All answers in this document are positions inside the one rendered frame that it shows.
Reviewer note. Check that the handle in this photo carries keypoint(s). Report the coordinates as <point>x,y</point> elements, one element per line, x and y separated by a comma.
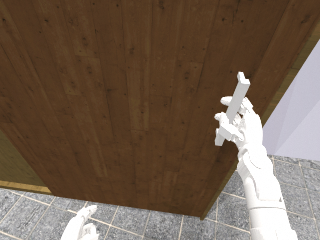
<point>234,105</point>

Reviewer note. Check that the robot right forearm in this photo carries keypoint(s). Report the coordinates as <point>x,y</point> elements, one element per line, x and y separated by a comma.
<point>267,211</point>

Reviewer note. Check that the robot left hand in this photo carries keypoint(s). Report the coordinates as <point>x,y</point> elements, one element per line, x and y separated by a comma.
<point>76,230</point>

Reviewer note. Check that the robot right hand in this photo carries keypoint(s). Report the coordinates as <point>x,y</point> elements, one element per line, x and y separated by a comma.
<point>242,131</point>

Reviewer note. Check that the wardrobe door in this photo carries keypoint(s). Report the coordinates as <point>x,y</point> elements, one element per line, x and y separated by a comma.
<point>114,101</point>
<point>13,167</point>

